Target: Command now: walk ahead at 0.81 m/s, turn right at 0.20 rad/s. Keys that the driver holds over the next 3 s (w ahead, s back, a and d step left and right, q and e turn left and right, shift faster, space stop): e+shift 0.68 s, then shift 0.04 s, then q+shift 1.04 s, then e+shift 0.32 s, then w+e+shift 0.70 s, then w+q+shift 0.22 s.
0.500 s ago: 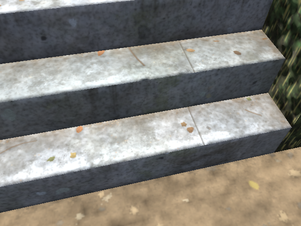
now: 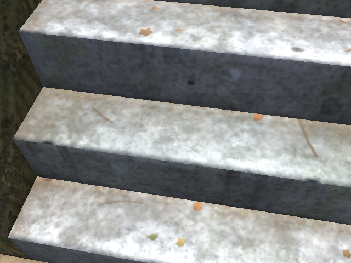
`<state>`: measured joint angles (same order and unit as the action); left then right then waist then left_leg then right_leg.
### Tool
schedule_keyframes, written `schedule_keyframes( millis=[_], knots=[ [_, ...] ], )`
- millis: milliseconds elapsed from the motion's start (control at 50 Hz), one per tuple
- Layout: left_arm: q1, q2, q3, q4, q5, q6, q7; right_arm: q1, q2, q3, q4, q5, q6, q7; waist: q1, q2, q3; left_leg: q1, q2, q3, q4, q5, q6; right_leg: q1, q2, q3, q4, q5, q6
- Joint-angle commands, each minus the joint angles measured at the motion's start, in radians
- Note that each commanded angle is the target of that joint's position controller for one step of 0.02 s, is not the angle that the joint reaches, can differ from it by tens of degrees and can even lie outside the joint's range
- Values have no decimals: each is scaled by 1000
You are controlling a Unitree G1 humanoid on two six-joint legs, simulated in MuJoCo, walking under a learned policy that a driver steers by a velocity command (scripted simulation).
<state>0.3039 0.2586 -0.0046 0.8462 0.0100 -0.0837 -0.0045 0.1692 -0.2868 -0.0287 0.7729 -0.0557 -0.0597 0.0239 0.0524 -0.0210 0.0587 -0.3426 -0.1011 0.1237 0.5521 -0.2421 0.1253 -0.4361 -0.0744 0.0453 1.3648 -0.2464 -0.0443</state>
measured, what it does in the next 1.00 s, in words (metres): climbs, turning right: right foot, then left foot 0.22 m higher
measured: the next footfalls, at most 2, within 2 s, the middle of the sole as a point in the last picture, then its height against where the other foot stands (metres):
right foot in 0.26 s outside the picture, level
left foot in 0.64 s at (171, 236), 0.22 m higher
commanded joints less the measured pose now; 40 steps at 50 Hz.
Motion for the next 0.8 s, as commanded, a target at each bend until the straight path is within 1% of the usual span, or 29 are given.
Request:
schedule_keyframes(
  millis=[20,80,120,180,220,240,260,280,300,320,340,360,400,480,500,540,560,580,600,620,640,660,680,700,720,740,760,780,800],
  knots=[
    [49,86,20,-23,11,34,-6,32,-82,-14,-22,18,-59,-3,4,-10,-70,81,316,-149,-321,797,45,-37,-3,13,-71,10,11],
    [58,55,25,-19,10,38,-1,-56,-75,-4,-31,30,-76,-8,48,117,-72,110,240,54,-317,1090,-37,-34,61,-93,-278,124,21],
    [117,7,19,10,14,56,12,-81,-70,-2,-41,29,-62,-29,63,173,-169,229,269,140,-223,1199,-55,-21,80,-172,-194,132,4],
    [272,72,53,9,27,90,63,-272,-94,-4,-89,36,-59,-57,210,181,-252,82,315,178,-16,1450,-53,238,86,-215,-180,50,-59],
    [508,119,85,64,23,102,73,-409,-75,-1,-114,77,-62,-43,330,111,-259,-9,317,153,356,1133,-37,461,92,-180,-510,264,-104],
    [638,91,91,118,20,96,70,-530,-48,2,-133,95,-48,-24,439,-37,-160,-140,209,175,746,490,-67,544,81,-150,-890,512,-152],
    [570,29,77,168,-7,92,58,-557,27,22,-136,68,-27,-7,417,-250,115,-374,28,156,1182,-388,-89,421,123,-82,-1208,605,-186],
    [439,36,45,138,-6,72,51,-389,130,60,-208,37,-19,-18,152,-276,171,-594,-11,22,1667,-391,-120,316,51,132,-841,1401,-179],
    [376,7,15,83,6,49,40,-182,203,80,-269,-8,-19,-20,-30,-169,26,-702,-8,-120,1624,-282,-139,373,-35,497,-865,1599,-196],
    [210,72,31,-1,15,49,35,-81,211,95,-275,-35,-13,-24,-130,-22,-4,-748,14,-152,1659,-200,-150,289,-103,624,-911,1289,-210],
    [70,140,51,-67,21,46,44,-104,181,99,-301,-66,-11,-26,-159,94,-29,-763,33,-180,1681,-157,-145,216,-106,665,-951,964,-206],
    [14,176,61,-82,36,45,47,-155,143,88,-328,-65,2,-42,-136,82,-91,-810,0,-161,1900,-213,-140,202,-121,742,-1006,787,-240],
    [32,155,54,-60,30,34,52,-332,29,60,-407,-31,44,-73,-85,186,-26,-803,43,-162,1778,-199,-158,85,-66,570,-1018,714,-232],
    [288,137,74,20,37,48,78,-491,114,76,-502,-6,65,-90,71,52,-123,-960,59,-97,1682,-292,-151,430,4,458,-953,815,-232],
    [312,139,89,26,42,63,94,-504,170,87,-532,-9,68,-85,69,-1,-176,-979,69,-157,1678,-312,-130,519,-1,468,-927,879,-234],
    [321,141,109,10,42,83,107,-539,192,95,-561,1,76,-75,84,-45,-205,-978,73,-141,1491,-316,-137,600,10,456,-953,921,-224],
    [310,144,122,-8,38,88,136,-624,230,103,-595,-12,71,-69,86,-67,-208,-961,85,-207,1420,-394,-104,629,-57,511,-1021,1042,-233],
    [225,156,127,-50,30,114,137,-544,232,113,-572,5,77,-64,43,-38,-230,-751,80,-115,1109,-509,-108,546,-44,421,-1105,1053,-217],
    [132,136,129,-82,30,132,133,-469,254,112,-538,29,92,-70,-11,-80,-234,-459,38,-72,895,-570,-91,380,1,339,-1104,1229,-180],
    [57,161,137,-128,16,124,127,-357,226,89,-484,37,102,-84,-69,-101,-287,-239,9,-108,728,-526,-73,345,12,306,-1016,1547,-121],
    [30,219,158,-123,-10,94,88,-134,137,33,-386,73,94,-85,-139,-200,-446,-57,-37,8,722,-400,-75,404,-7,248,-868,2018,-141],
    [-63,200,160,-192,-50,56,50,-10,17,-19,-333,43,66,-85,-166,-28,-597,277,156,-350,570,-146,45,121,102,291,-614,1636,-53],
    [-206,165,150,-297,-36,37,19,16,-102,-53,-343,-11,93,-116,-248,506,-685,291,502,-937,94,235,254,-70,333,143,-31,183,49],
    [-191,109,144,-316,64,25,5,-106,-37,-51,-341,-7,116,-152,-166,475,-636,143,498,-1096,-26,287,332,-172,294,183,452,-156,101],
    [-165,46,128,-321,71,57,17,-231,59,-31,-333,15,124,-158,-60,371,-469,-29,491,-959,19,43,289,-261,230,187,583,-145,79],
    [-175,8,99,-338,71,94,35,-283,151,-13,-272,25,134,-163,20,202,-222,-249,428,-796,137,-170,185,-320,178,221,514,-93,55],
    [-178,-7,72,-345,91,125,38,-273,196,5,-215,21,132,-164,47,41,-77,-360,334,-645,193,-284,127,-340,180,200,507,-9,62],
    [-143,-27,58,-323,88,142,28,-249,179,3,-182,11,120,-152,56,-35,-48,-369,275,-516,228,-292,108,-342,211,147,517,38,76],
    [-119,-43,47,-306,72,142,19,-201,152,-5,-156,7,104,-133,45,-40,-47,-360,244,-423,257,-228,101,-333,234,124,520,68,82]
  ],
)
